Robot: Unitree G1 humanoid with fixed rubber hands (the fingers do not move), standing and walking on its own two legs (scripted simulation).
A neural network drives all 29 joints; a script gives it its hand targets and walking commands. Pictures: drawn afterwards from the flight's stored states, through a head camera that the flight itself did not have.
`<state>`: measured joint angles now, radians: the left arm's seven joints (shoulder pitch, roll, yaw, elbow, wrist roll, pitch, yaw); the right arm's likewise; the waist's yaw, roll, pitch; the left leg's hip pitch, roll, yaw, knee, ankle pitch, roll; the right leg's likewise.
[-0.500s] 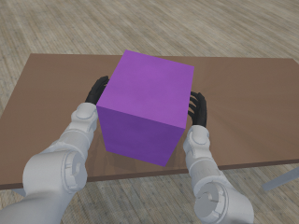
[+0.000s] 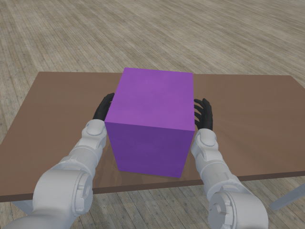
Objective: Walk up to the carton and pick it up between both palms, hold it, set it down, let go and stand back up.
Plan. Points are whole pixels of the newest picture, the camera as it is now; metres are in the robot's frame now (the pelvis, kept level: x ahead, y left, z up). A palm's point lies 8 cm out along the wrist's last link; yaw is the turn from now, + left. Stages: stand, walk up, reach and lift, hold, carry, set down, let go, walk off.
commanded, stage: reach and lift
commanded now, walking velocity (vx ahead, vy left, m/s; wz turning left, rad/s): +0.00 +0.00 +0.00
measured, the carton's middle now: (153, 124) +0.43 -0.06 +0.05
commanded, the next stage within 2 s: none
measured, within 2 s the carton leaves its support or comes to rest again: neither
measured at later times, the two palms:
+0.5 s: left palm (100, 103) +0.43 +0.09 +0.15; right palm (211, 113) +0.37 -0.20 +0.14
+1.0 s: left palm (92, 96) +0.40 +0.10 +0.19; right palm (216, 104) +0.37 -0.19 +0.18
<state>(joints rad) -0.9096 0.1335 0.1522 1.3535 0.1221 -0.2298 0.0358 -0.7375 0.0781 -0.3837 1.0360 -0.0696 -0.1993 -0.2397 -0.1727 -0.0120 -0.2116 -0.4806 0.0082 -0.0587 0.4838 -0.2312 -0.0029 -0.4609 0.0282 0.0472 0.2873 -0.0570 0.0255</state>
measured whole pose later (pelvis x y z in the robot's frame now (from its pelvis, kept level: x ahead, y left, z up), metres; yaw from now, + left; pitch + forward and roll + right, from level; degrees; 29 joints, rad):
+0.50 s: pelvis +0.00 +0.00 +0.00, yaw +0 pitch +9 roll -2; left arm -0.90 0.10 0.14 1.07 0.10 0.14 0.06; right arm -0.78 -0.04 -0.17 0.95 0.14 0.10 -0.27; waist -0.15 0.00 -0.23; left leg -0.39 0.01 -0.06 0.48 -0.24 0.00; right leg -0.39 0.03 0.05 0.31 -0.08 0.03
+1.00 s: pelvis -0.01 +0.00 +0.00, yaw +0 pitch +2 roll -2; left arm -0.88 0.04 0.20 0.82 0.17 0.43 0.08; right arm -0.84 -0.09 -0.16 0.95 0.19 0.24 -0.22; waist -0.11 0.00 -0.20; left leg -0.28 0.01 -0.06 0.48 -0.24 0.00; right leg -0.27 0.03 0.05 0.31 -0.09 0.03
